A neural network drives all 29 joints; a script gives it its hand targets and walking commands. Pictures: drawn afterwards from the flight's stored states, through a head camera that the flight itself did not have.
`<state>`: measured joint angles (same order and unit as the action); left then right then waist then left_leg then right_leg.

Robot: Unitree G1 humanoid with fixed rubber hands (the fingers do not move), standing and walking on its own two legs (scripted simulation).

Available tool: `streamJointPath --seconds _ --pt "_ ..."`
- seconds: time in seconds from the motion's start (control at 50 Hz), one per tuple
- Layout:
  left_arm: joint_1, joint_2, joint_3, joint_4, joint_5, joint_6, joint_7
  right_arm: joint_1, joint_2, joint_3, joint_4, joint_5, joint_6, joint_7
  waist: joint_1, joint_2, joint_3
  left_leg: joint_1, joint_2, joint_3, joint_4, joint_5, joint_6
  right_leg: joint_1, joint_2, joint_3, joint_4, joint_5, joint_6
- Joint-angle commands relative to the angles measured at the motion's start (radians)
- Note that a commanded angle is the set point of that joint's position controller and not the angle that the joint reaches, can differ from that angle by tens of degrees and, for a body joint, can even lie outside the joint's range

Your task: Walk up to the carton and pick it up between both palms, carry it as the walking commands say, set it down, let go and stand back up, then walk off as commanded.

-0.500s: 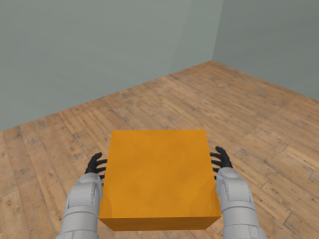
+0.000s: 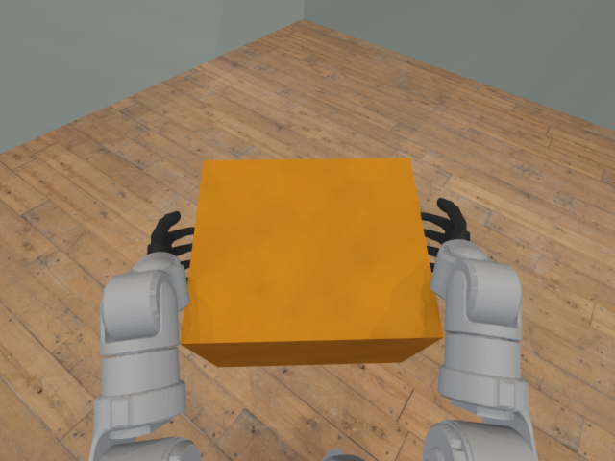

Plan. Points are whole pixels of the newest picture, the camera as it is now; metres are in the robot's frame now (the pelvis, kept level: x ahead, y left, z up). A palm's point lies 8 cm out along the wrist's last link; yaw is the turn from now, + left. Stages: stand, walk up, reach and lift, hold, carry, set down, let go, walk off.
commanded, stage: carry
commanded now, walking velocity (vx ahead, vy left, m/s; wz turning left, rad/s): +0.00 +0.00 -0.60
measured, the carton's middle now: (308, 268) +0.38 -0.01 +0.04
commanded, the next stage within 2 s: none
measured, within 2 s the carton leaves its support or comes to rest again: neither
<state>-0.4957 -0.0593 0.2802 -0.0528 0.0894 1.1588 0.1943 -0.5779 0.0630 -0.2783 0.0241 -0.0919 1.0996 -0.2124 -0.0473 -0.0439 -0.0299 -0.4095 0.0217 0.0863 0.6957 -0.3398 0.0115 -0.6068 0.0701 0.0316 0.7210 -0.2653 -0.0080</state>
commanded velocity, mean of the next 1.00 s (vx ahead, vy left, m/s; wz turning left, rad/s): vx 0.00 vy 0.00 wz -0.60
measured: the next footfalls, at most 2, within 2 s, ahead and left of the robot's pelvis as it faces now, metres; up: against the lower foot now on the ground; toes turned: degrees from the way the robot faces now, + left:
right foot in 0.22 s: +0.04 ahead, -0.15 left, +0.00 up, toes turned -15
left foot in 0.58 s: +0.01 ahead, +0.06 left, +0.00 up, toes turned -15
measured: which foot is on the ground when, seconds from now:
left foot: down 0.00-0.24, up 0.26-0.56, down 0.58-0.88, up 0.90-1.00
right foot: up 0.00-0.20, down 0.22-0.60, up 0.62-0.84, down 0.86-1.00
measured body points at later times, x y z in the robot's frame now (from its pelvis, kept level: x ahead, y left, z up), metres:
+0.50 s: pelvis -0.06 -0.04 +0.00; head -0.01 -0.06 +0.45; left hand +0.32 +0.00 +0.08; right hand +0.21 -0.34 +0.10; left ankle -0.01 +0.08 -0.69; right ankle +0.01 -0.14 -0.72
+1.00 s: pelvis -0.14 -0.07 +0.00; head -0.14 -0.08 +0.45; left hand +0.24 -0.12 +0.10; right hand +0.04 -0.42 +0.10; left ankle -0.06 +0.05 -0.68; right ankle -0.13 -0.18 -0.72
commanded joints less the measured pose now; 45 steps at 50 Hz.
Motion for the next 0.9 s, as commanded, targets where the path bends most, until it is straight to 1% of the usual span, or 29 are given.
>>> streamJointPath --seconds 0.0,0.04,0.1,0.14,0.16,0.18,0.2,0.22,0.26,0.3,0.38,0.44,0.48,0.5,0.52,0.54,0.56,0.58,0.6,0.62,0.64,0.68,0.72,0.76,0.8,0.82,0.84,0.86,0.88 --pt "-0.884 -0.877 -0.699 -0.190 -0.365 -0.043 -0.168 -0.654 0.962 0.648 -0.105 0.374 0.003 0.219 0.025 0.183 -0.463 0.448 0.374 -0.206 -0.167 0.729 0.140 -0.094 -0.067 -0.091 0.240 -0.192 0.018" --pt "-0.836 -0.909 -0.733 -0.203 -0.393 -0.039 -0.176 -0.570 0.960 0.629 -0.123 0.353 0.002 0.218 0.018 0.219 -0.445 0.445 0.319 -0.118 -0.128 0.753 0.085 -0.057 -0.043 -0.147 0.173 -0.151 0.020" --pt "-0.871 -0.921 -0.754 -0.178 -0.424 -0.035 -0.182 -0.609 0.915 0.604 -0.157 0.330 -0.004 0.203 0.016 0.311 -0.506 0.500 0.308 -0.018 -0.048 0.838 0.046 0.047 0.003 -0.207 -0.005 -0.139 0.021" --pt "-0.871 -0.923 -0.760 -0.167 -0.434 -0.033 -0.182 -0.579 0.888 0.595 -0.138 0.308 -0.001 0.194 0.028 0.298 -0.572 0.444 0.288 0.058 0.064 0.855 -0.009 0.237 -0.010 -0.200 -0.214 0.006 0.010" --pt "-0.807 -0.924 -0.750 -0.158 -0.430 -0.028 -0.185 -0.523 0.877 0.591 -0.123 0.298 0.006 0.193 0.042 0.244 -0.587 0.302 0.271 0.060 0.097 0.685 -0.056 0.391 -0.079 -0.096 -0.264 0.121 -0.012" --pt "-0.778 -0.920 -0.741 -0.147 -0.430 -0.030 -0.190 -0.508 0.866 0.591 -0.123 0.290 0.010 0.190 0.048 0.078 -0.618 0.077 0.218 0.058 0.195 0.333 -0.109 0.599 -0.228 0.117 -0.220 0.569 -0.064" --pt "-0.785 -0.899 -0.735 -0.145 -0.425 -0.031 -0.191 -0.509 0.888 0.602 -0.123 0.293 0.015 0.189 0.045 -0.197 -0.615 -0.203 0.107 0.052 0.325 -0.268 -0.142 0.776 -0.408 0.362 -0.126 1.114 -0.163" --pt "-0.799 -0.885 -0.733 -0.134 -0.421 -0.031 -0.193 -0.550 0.884 0.607 -0.107 0.301 0.016 0.186 0.052 -0.181 -0.597 -0.267 0.090 -0.009 0.334 -0.407 -0.132 0.788 -0.421 0.353 -0.091 1.278 -0.204" --pt "-0.790 -0.890 -0.733 -0.167 -0.413 -0.025 -0.199 -0.538 0.927 0.636 -0.092 0.325 0.020 0.204 0.056 -0.100 -0.579 -0.251 0.069 -0.038 0.337 -0.346 -0.117 0.685 -0.387 0.283 -0.168 0.920 -0.198" --pt "-0.783 -0.910 -0.713 -0.173 -0.385 -0.035 -0.205 -0.589 0.983 0.683 -0.111 0.358 0.015 0.221 0.054 -0.120 -0.552 -0.228 0.060 -0.048 0.325 -0.241 -0.111 0.627 -0.329 0.227 -0.205 0.696 -0.174" --pt "-0.856 -0.919 -0.688 -0.229 -0.360 -0.063 -0.201 -0.758 1.045 0.761 -0.198 0.437 -0.008 0.235 0.055 -0.117 -0.569 -0.154 0.047 -0.036 0.243 -0.161 -0.098 0.570 -0.309 0.210 -0.268 0.444 -0.150" --pt "-0.833 -0.895 -0.676 -0.252 -0.343 -0.063 -0.190 -0.729 1.045 0.771 -0.197 0.451 -0.003 0.237 0.064 -0.113 -0.596 -0.065 0.009 -0.024 0.144 -0.154 -0.082 0.524 -0.298 0.225 -0.316 0.282 -0.137" --pt "-0.841 -0.875 -0.677 -0.248 -0.340 -0.059 -0.183 -0.707 1.034 0.761 -0.163 0.444 0.004 0.234 0.063 -0.134 -0.610 0.043 -0.009 -0.016 0.025 -0.163 -0.067 0.482 -0.272 0.222 -0.334 0.251 -0.092" --pt "-0.821 -0.862 -0.674 -0.223 -0.334 -0.052 -0.180 -0.684 1.022 0.755 -0.139 0.438 0.009 0.233 0.053 -0.139 -0.616 0.158 -0.010 -0.003 -0.097 -0.150 -0.053 0.423 -0.242 0.190 -0.325 0.265 -0.046" --pt "-0.837 -0.841 -0.682 -0.220 -0.339 -0.046 -0.177 -0.653 1.009 0.735 -0.106 0.426 0.014 0.233 0.036 -0.115 -0.619 0.339 0.025 -0.012 -0.268 -0.088 -0.032 0.298 -0.190 0.126 -0.303 0.259 0.021" --pt "-0.805 -0.845 -0.698 -0.226 -0.347 -0.036 -0.179 -0.585 1.002 0.717 -0.090 0.414 0.018 0.233 0.026 0.023 -0.620 0.494 0.156 -0.135 -0.346 -0.081 0.001 0.162 -0.118 0.055 -0.221 0.172 0.063" --pt "-0.708 -0.875 -0.717 -0.226 -0.354 -0.023 -0.186 -0.513 0.994 0.706 -0.107 0.402 0.019 0.237 0.035 0.340 -0.601 0.523 0.413 -0.376 -0.300 0.197 0.075 0.023 -0.049 -0.046 0.034 -0.091 0.051" --pt "-0.789 -0.885 -0.741 -0.257 -0.375 -0.017 -0.195 -0.521 0.996 0.696 -0.113 0.389 0.015 0.235 0.032 0.403 -0.550 0.476 0.521 -0.362 -0.265 0.428 0.165 -0.073 -0.072 -0.074 0.193 -0.258 0.041" --pt "-0.855 -0.889 -0.758 -0.265 -0.398 -0.016 -0.202 -0.558 0.994 0.687 -0.125 0.377 0.011 0.232 0.031 0.341 -0.523 0.408 0.491 -0.299 -0.244 0.469 0.182 -0.036 -0.123 -0.010 0.280 -0.246 0.038" --pt "-0.888 -0.900 -0.768 -0.242 -0.398 -0.022 -0.200 -0.595 0.991 0.683 -0.130 0.375 0.014 0.236 0.039 0.212 -0.498 0.400 0.442 -0.218 -0.236 0.464 0.154 -0.047 -0.084 -0.055 0.282 -0.224 0.036" --pt "-0.892 -0.904 -0.780 -0.229 -0.405 -0.022 -0.199 -0.593 0.971 0.670 -0.133 0.361 0.014 0.236 0.035 0.168 -0.477 0.425 0.394 -0.160 -0.219 0.537 0.122 -0.054 -0.074 -0.083 0.245 -0.205 0.030" --pt "-0.895 -0.934 -0.806 -0.213 -0.435 -0.020 -0.210 -0.575 0.961 0.644 -0.134 0.331 0.012 0.228 0.030 0.199 -0.430 0.391 0.333 -0.045 -0.175 0.581 0.062 -0.026 -0.066 -0.127 0.187 -0.175 0.035" --pt "-0.877 -0.951 -0.824 -0.203 -0.455 -0.018 -0.220 -0.548 0.927 0.619 -0.150 0.302 0.009 0.218 0.022 0.306 -0.430 0.404 0.334 -0.001 -0.146 0.622 0.044 0.017 -0.045 -0.174 0.090 -0.184 0.043" --pt "-0.847 -0.949 -0.819 -0.151 -0.457 -0.008 -0.223 -0.525 0.892 0.600 -0.129 0.275 0.015 0.209 0.028 0.341 -0.457 0.395 0.336 0.046 -0.093 0.616 0.023 0.086 -0.037 -0.194 -0.022 -0.127 0.047" --pt "-0.803 -0.946 -0.803 -0.105 -0.456 0.000 -0.225 -0.468 0.860 0.582 -0.089 0.251 0.024 0.204 0.038 0.273 -0.510 0.326 0.305 0.109 0.026 0.561 -0.056 0.264 -0.075 -0.127 -0.231 0.040 0.029" --pt "-0.761 -0.938 -0.789 -0.092 -0.458 0.002 -0.229 -0.439 0.844 0.573 -0.079 0.242 0.029 0.201 0.047 0.145 -0.538 0.150 0.262 0.101 0.109 0.351 -0.111 0.436 -0.180 0.042 -0.246 0.334 -0.007" --pt "-0.768 -0.921 -0.775 -0.082 -0.452 -0.004 -0.231 -0.481 0.859 0.586 -0.100 0.252 0.029 0.200 0.053 -0.132 -0.564 -0.101 0.166 0.109 0.269 -0.042 -0.161 0.628 -0.373 0.300 -0.173 0.855 -0.092" --pt "-0.798 -0.921 -0.778 -0.083 -0.454 -0.007 -0.232 -0.524 0.877 0.601 -0.100 0.270 0.029 0.199 0.052 -0.220 -0.545 -0.229 0.099 0.054 0.316 -0.388 -0.159 0.678 -0.411 0.362 -0.118 1.126 -0.168" --pt "-0.754 -0.930 -0.763 -0.085 -0.445 -0.006 -0.239 -0.537 0.902 0.633 -0.118 0.293 0.030 0.206 0.059 -0.169 -0.561 -0.214 0.085 0.013 0.357 -0.394 -0.145 0.638 -0.396 0.340 -0.137 1.085 -0.186"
